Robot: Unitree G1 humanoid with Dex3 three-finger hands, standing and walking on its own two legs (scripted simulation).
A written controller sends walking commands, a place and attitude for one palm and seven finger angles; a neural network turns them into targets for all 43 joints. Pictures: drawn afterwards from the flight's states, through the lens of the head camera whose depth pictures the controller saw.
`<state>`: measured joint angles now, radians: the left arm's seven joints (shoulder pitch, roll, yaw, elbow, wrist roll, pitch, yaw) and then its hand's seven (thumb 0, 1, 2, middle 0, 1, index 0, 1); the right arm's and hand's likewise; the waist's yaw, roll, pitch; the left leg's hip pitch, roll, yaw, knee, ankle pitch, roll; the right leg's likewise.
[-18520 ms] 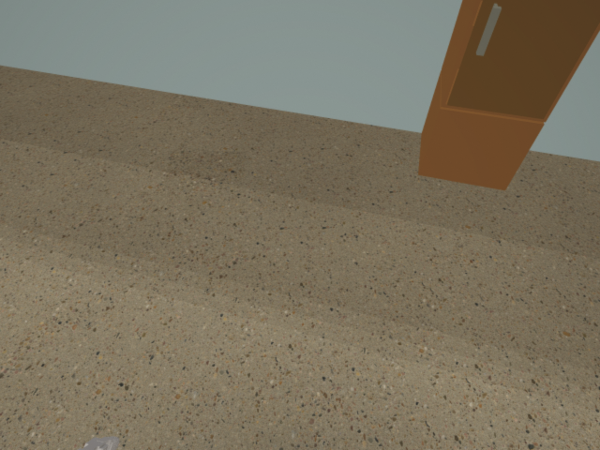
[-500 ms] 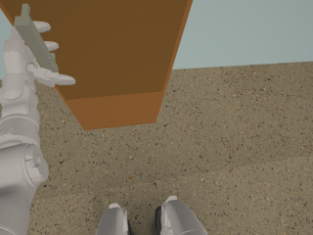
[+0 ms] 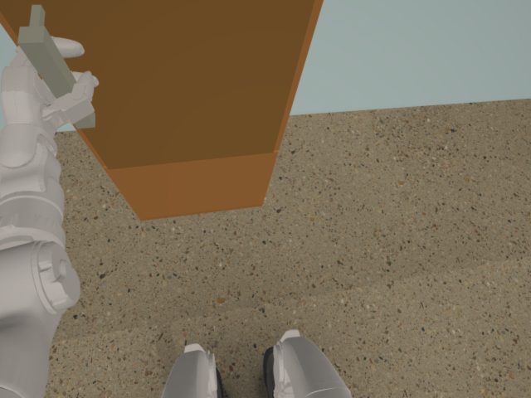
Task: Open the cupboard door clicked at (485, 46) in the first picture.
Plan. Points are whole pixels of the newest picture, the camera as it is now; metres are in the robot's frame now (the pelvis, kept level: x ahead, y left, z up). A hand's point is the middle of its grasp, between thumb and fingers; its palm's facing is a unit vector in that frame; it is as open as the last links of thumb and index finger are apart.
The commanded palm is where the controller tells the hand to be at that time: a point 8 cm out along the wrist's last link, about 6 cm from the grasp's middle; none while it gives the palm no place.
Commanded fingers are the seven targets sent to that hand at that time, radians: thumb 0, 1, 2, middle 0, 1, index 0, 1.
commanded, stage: close the thumb around the handle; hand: left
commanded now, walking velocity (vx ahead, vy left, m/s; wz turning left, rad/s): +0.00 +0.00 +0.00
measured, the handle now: (64, 72) +0.57 +0.24 +0.06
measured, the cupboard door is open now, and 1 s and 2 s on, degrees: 1 27 45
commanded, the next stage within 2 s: pull the door open along its arc in 0.12 s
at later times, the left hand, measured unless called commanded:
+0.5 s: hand (83, 106) +0.51 +0.20 +0.06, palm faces +0.07 -1.00 -0.01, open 5.8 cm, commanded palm +0.46 +0.24 +0.06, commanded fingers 0.00 0.90 0.90 -0.40 -1.35 -0.40 -1.35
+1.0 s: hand (140, 188) +0.39 +0.13 +0.06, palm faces +0.49 -0.87 +0.02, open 5.9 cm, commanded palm +0.32 +0.15 +0.06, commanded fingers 0.00 0.90 0.90 -0.40 -1.35 -0.40 -1.35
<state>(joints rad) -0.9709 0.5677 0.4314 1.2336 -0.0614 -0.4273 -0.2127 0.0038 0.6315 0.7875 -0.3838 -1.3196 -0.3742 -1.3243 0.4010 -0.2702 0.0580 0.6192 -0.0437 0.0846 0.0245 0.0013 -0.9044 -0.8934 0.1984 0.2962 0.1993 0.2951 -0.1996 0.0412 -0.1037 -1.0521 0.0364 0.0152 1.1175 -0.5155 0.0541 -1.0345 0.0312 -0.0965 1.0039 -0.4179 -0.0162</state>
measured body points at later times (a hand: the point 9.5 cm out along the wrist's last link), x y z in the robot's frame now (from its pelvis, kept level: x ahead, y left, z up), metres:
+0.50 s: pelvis +0.00 +0.01 +0.01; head +0.15 +0.03 +0.43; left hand +0.50 +0.26 +0.06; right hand -0.01 -0.25 -0.10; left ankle +0.00 +0.08 -0.66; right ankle +0.02 -0.12 -0.66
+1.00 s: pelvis +0.01 -0.01 +0.02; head +0.10 +0.00 +0.46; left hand +0.36 +0.17 +0.06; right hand +0.16 -0.23 -0.10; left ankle +0.00 +0.08 -0.66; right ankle +0.02 -0.12 -0.66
